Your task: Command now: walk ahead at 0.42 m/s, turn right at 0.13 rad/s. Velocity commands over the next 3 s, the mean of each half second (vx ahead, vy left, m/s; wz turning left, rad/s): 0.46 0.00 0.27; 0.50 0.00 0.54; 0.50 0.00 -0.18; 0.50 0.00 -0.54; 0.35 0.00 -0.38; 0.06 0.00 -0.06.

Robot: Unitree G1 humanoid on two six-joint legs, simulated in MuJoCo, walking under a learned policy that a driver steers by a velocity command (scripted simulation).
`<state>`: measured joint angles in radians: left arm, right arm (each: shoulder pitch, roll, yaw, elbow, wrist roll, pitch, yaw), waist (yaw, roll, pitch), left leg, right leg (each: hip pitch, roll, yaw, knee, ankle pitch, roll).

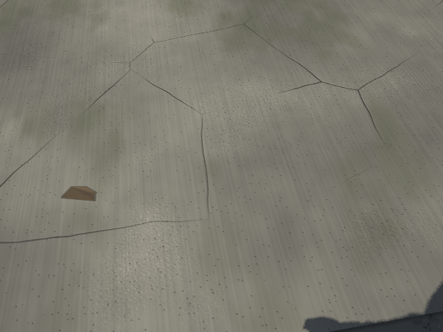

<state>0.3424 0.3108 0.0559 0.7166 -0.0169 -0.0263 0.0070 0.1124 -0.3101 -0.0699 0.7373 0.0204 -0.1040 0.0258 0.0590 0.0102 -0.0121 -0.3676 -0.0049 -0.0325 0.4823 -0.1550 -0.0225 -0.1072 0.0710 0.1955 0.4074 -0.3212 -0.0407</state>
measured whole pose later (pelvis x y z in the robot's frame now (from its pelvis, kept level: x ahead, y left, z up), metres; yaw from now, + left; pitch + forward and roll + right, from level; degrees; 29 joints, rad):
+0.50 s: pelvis +0.25 +0.01 -0.02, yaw +12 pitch +2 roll -1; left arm 0.02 0.27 0.03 0.60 0.00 -0.12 -0.02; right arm 0.46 -0.30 -0.06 0.81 0.02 -0.03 -0.02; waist -0.10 0.01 0.03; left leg -0.08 -0.05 -0.23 0.63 -0.50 0.03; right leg -0.44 0.04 0.03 0.50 -0.11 -0.02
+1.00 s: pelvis +0.49 +0.12 -0.03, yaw +30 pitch +1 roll -2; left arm 0.33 0.32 0.07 0.82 -0.01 -0.05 0.00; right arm 0.06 -0.30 -0.05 0.57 0.02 -0.02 0.05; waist 0.06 0.02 0.08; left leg -0.53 -0.01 0.04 0.63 -0.12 0.09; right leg -0.01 -0.08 -0.18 0.69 -0.51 0.04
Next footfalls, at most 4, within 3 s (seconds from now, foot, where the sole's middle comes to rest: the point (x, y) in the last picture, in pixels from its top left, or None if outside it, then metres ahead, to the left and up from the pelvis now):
0.04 left None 0.10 0.13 -0.78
0.48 right None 0.41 -0.08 -0.78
0.96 left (160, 304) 0.58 0.27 -0.78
1.54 right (190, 208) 0.95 0.22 -0.78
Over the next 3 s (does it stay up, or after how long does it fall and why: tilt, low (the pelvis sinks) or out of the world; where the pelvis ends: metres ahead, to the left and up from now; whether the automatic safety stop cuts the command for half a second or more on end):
stays up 1.33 0.35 -0.01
